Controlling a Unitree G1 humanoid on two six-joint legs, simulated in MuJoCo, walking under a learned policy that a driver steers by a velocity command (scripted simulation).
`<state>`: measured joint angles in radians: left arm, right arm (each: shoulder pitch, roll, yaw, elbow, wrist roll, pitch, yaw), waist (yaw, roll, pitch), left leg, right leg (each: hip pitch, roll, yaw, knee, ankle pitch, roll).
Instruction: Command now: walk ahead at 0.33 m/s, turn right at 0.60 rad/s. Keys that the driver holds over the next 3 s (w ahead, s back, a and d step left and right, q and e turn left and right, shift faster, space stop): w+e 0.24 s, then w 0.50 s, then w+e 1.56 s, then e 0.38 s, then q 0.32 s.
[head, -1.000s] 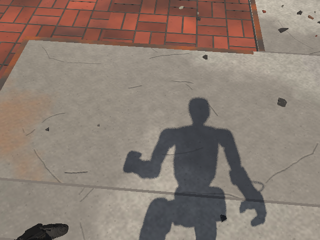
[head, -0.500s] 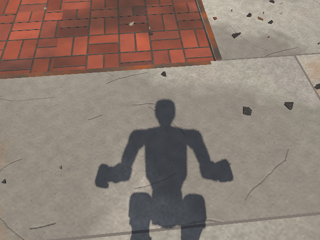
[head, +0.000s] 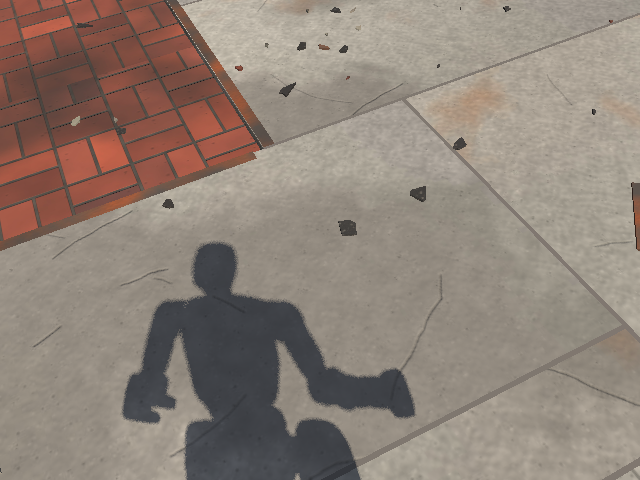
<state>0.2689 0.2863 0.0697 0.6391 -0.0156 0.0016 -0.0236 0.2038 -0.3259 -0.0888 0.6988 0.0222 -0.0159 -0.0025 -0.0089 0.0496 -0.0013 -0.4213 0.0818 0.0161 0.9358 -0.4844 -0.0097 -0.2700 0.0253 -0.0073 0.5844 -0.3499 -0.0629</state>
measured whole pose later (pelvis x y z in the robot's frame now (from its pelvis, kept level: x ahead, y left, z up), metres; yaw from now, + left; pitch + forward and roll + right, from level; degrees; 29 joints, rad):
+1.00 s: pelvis +0.50 -0.11 +0.00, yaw -19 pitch +2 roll +1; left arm 0.18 0.29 0.05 0.68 -0.01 -0.07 -0.04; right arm 0.30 -0.31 -0.04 0.78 0.01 -0.09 0.01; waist -0.02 0.01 0.05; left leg -0.33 0.03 -0.02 1.12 -0.41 0.01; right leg -0.39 0.06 0.01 0.51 -0.15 -0.07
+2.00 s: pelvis +0.95 -0.39 +0.00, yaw -54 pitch +1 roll +1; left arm 0.17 0.30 0.07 0.62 -0.02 -0.04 -0.04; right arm 0.25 -0.31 -0.05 0.78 0.02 -0.09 0.00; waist -0.02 0.01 0.08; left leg -0.33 0.05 0.00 1.18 -0.43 0.00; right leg -0.40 0.08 -0.01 0.56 -0.18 -0.10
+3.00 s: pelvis +1.13 -0.67 +0.01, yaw -76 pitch +0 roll +0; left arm 0.06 0.22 0.02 0.65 0.03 0.02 0.02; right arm 0.18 -0.31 -0.04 0.84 0.01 0.03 0.01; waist -0.05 0.04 0.05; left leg -0.36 0.06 0.03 0.84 -0.52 -0.08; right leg -0.28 -0.01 -0.06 0.50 -0.22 -0.03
